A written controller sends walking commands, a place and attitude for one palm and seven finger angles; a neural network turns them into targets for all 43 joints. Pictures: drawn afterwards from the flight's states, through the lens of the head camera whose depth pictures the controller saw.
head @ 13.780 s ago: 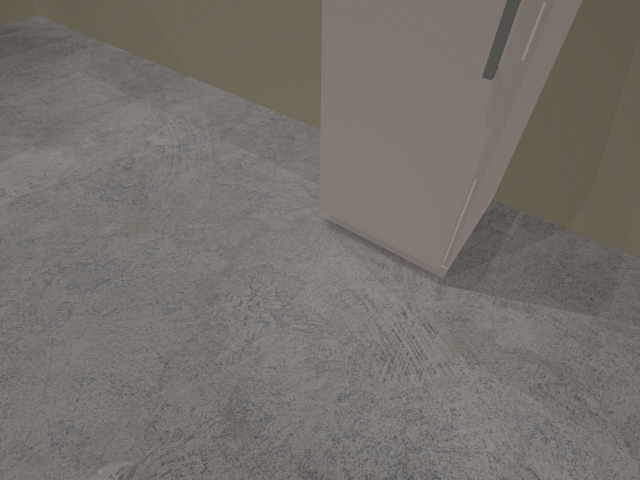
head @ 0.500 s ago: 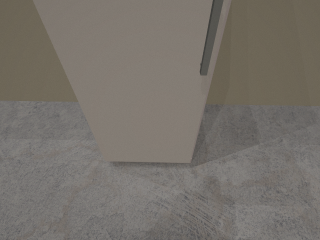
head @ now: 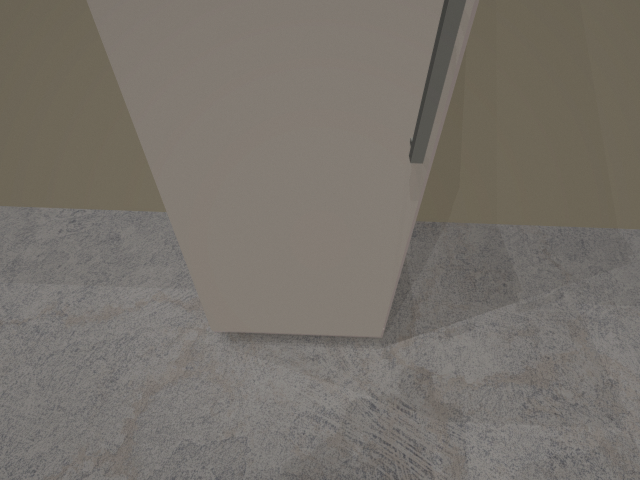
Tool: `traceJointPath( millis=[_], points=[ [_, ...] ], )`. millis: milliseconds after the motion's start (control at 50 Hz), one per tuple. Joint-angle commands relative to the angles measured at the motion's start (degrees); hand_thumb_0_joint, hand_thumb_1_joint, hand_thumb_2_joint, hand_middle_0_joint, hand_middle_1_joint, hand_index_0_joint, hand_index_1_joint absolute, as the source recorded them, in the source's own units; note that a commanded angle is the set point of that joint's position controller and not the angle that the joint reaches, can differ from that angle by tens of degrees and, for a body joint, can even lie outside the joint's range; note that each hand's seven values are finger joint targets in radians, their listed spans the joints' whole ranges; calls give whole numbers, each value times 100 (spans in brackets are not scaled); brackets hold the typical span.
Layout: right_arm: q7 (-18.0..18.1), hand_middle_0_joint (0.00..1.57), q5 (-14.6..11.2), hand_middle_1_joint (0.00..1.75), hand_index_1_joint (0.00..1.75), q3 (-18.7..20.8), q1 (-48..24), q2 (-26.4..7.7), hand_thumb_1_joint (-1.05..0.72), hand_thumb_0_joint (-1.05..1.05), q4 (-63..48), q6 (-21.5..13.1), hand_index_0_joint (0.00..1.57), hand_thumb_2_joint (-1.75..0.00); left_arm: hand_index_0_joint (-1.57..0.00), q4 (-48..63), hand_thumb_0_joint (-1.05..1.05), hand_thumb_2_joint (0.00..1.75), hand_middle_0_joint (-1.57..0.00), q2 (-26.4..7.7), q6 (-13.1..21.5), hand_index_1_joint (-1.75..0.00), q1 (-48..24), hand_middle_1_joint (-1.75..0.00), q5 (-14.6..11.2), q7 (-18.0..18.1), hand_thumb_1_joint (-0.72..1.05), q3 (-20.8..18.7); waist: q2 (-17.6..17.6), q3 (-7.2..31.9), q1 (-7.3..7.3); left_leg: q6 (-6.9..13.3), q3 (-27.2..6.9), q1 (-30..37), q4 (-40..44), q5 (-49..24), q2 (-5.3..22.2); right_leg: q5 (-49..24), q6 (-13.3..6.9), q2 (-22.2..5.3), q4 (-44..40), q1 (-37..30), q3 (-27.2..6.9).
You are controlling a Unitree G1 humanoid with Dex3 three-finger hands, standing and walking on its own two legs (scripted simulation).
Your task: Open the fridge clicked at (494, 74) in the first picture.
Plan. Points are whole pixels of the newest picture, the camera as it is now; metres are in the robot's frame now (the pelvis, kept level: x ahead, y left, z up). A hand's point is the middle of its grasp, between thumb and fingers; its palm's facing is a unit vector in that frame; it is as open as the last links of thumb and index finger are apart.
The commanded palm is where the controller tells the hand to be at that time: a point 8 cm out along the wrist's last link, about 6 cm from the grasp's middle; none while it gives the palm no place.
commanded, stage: look again from close up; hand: right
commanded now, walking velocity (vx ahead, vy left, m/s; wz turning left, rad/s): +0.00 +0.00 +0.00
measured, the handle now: (431, 81) +0.65 -0.13 +0.20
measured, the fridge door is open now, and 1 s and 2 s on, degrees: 0 0 0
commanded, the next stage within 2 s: shuffle to correct the standing spot in 0.48 s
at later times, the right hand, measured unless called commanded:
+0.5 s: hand out of the picture -0.01 -0.16 -0.18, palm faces +0.01 +0.98 -0.19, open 7.4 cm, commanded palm none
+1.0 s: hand out of the picture +0.01 -0.17 -0.20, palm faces +0.04 +0.99 -0.12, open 7.4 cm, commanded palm none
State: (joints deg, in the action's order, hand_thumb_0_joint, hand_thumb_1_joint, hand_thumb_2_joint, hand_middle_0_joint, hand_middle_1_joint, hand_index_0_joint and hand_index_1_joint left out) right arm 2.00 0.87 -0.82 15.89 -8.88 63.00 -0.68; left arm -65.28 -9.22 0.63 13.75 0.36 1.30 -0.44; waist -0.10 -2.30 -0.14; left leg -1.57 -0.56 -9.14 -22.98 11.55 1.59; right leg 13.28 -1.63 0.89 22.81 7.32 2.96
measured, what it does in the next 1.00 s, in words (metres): shifts its weight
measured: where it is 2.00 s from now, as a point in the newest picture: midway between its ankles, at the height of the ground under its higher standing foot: outside the picture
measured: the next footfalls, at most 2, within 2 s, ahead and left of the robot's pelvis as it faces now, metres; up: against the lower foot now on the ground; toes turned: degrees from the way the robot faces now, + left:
left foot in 1.32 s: +0.30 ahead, +0.11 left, +0.00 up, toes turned +7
right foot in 1.60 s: +0.31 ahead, -0.12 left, +0.00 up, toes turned -8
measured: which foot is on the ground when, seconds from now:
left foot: down 0.00-0.96, up 0.98-1.00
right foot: down 0.00-1.00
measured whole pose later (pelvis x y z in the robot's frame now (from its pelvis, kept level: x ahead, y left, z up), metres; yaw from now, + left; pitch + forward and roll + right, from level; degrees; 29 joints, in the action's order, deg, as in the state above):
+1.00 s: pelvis +0.06 -0.01 -0.02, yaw +2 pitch +0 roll +1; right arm 0.4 1.4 1.9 24.1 -7.5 63.7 0.2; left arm -63.8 -8.5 2.8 20.9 1.3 1.4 -1.0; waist 1.4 -0.4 0.2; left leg 0.7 -0.1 -14.7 -41.4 23.6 0.9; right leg 25.0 -2.8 -0.1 33.4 8.8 4.7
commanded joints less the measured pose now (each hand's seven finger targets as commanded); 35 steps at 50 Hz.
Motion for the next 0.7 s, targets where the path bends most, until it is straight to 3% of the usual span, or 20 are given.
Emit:
traceJointPath(
  millis=[0,120,300,560,600,640,680],
  points=[
    [66,20,-6,30,30,128,364,-629,-90,0,-141,-91,20,-90,-20,134,0,90,-20,-608,49,-30,324,-30,-9,26,90,-96,94,-187,-26,220,-425,-113,431,-543,469,-540,30,-682,-522,236,-609],
    [57,20,-9,30,30,124,343,-617,-90,0,-140,-75,20,-90,-20,92,0,90,-20,-591,28,-30,385,-30,3,16,90,-80,44,-339,-35,223,-439,-236,488,-151,440,-117,50,-662,-633,378,-630],
    [54,20,-11,30,30,142,415,-617,-90,0,-134,-92,20,-90,-20,72,0,90,-20,-593,48,-30,484,-30,0,26,90,-80,18,-182,-30,251,-448,-180,459,-273,427,-271,38,-680,-575,313,-615],
    [43,20,-9,30,30,164,352,-700,-90,0,-140,-108,20,-90,-20,82,0,90,-20,-671,53,-30,469,-30,9,30,90,-101,65,-314,-35,275,-479,-273,518,-119,430,-177,40,-672,-577,358,-615],
    [34,20,10,30,30,144,479,-536,-90,0,-91,-70,20,-90,-20,27,0,90,-20,-527,19,-30,627,-30,40,17,90,-78,48,-184,-47,270,-469,-289,450,626,378,575,40,-647,-570,342,-608],
    [-6,20,42,30,30,194,518,-552,-90,0,-113,-8,20,-90,-20,49,0,90,-20,-567,-32,-30,639,-30,78,0,90,-118,-21,-452,-23,301,-488,-583,393,1608,319,1605,-26,-667,-663,599,-692],
    [-52,20,71,30,30,248,598,-581,-90,0,-166,20,20,-90,-20,123,0,90,-20,-616,-60,-30,617,-30,99,-16,90,-150,0,-676,21,335,-552,-764,368,2123,279,2164,-93,-683,-647,926,-764]
  ],
)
